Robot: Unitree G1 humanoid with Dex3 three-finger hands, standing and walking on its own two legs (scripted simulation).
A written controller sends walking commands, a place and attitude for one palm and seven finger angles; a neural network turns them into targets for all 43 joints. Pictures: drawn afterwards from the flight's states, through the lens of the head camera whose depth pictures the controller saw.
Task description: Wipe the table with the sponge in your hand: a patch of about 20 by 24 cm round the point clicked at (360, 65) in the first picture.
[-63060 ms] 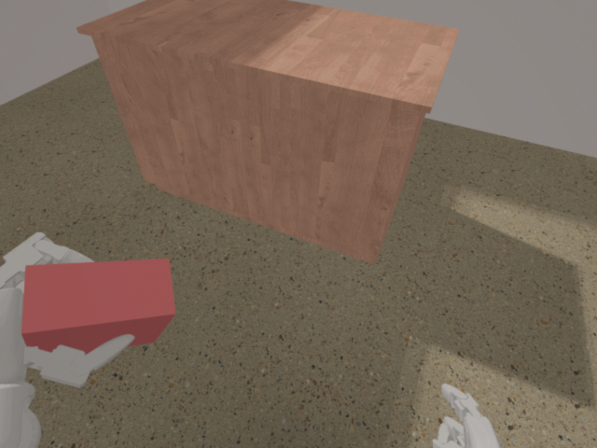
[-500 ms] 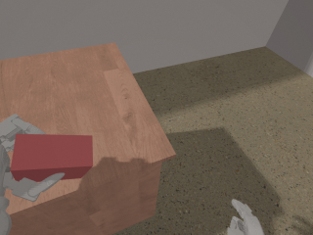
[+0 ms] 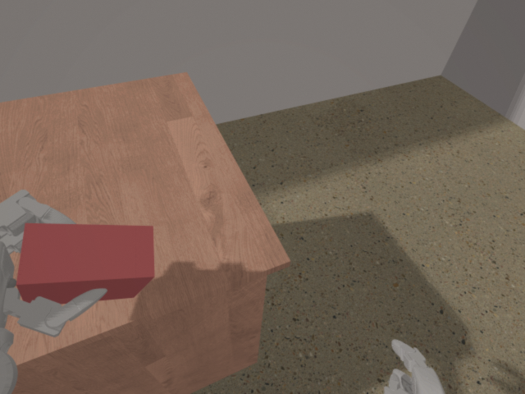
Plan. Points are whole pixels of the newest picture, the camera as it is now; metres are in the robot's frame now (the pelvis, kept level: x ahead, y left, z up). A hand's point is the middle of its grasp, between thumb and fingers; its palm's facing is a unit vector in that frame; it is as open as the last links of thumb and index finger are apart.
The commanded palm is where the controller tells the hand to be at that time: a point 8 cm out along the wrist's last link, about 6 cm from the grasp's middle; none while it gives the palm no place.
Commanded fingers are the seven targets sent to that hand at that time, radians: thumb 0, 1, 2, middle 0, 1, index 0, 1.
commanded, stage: shuffle to correct the standing spot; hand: left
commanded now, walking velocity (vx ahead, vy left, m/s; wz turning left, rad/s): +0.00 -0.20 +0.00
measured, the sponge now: (107, 266) +0.23 +0.20 +0.14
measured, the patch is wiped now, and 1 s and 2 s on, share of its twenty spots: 0.00 0.00 0.00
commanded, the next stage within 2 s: come to a stop and stand still in 1.02 s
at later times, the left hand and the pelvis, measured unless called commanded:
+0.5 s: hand (65, 258) +0.22 +0.23 +0.17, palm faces +0.34 -0.85 -0.41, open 9.9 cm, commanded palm +0.16 +0.27 +0.18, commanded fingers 0.00 0.10 1.30 -1.20 -1.60 -1.20 -1.60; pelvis +0.00 -0.01 +0.00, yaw +0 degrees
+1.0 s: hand (76, 261) +0.22 +0.22 +0.17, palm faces +0.32 -0.85 -0.42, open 9.9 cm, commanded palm +0.16 +0.26 +0.18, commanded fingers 0.00 0.10 1.30 -1.20 -1.60 -1.20 -1.60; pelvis +0.00 -0.02 +0.00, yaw +0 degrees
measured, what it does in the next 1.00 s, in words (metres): stands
